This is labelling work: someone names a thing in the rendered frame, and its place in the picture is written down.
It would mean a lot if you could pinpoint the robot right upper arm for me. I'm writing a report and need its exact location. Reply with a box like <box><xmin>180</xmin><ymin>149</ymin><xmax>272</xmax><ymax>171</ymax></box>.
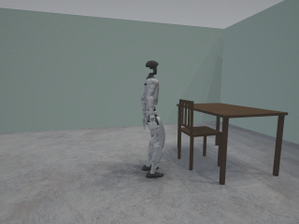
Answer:
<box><xmin>147</xmin><ymin>78</ymin><xmax>159</xmax><ymax>101</ymax></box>

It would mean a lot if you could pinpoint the robot left upper arm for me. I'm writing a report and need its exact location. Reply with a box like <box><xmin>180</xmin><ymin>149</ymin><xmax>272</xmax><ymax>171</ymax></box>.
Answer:
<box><xmin>140</xmin><ymin>87</ymin><xmax>146</xmax><ymax>101</ymax></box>

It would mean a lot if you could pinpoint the robot left hand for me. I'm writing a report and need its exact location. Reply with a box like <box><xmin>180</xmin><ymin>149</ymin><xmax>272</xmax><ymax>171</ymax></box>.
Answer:
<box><xmin>142</xmin><ymin>116</ymin><xmax>150</xmax><ymax>129</ymax></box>

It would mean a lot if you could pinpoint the right robot thigh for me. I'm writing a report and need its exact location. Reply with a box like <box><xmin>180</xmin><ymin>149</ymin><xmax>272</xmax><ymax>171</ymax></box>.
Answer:
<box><xmin>153</xmin><ymin>115</ymin><xmax>165</xmax><ymax>150</ymax></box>

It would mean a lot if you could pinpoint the robot head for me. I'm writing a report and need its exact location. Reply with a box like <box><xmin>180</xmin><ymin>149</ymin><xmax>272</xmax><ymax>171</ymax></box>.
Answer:
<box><xmin>146</xmin><ymin>61</ymin><xmax>158</xmax><ymax>79</ymax></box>

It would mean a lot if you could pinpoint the robot right hand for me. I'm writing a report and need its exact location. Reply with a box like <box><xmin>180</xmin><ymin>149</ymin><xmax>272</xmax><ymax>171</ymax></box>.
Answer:
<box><xmin>149</xmin><ymin>121</ymin><xmax>159</xmax><ymax>138</ymax></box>

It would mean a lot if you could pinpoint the table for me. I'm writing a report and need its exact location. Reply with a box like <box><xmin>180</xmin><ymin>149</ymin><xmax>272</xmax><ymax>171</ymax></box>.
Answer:
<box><xmin>177</xmin><ymin>103</ymin><xmax>289</xmax><ymax>185</ymax></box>

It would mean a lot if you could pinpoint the left robot forearm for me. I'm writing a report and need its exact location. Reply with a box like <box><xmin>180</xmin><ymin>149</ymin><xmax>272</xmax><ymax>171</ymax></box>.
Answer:
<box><xmin>141</xmin><ymin>99</ymin><xmax>147</xmax><ymax>117</ymax></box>

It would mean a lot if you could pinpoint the chair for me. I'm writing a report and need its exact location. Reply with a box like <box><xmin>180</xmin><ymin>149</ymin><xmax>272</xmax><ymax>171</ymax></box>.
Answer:
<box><xmin>178</xmin><ymin>99</ymin><xmax>222</xmax><ymax>171</ymax></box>

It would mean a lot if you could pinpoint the right robot forearm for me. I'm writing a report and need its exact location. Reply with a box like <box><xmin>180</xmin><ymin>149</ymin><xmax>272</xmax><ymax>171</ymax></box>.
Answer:
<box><xmin>147</xmin><ymin>96</ymin><xmax>156</xmax><ymax>122</ymax></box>

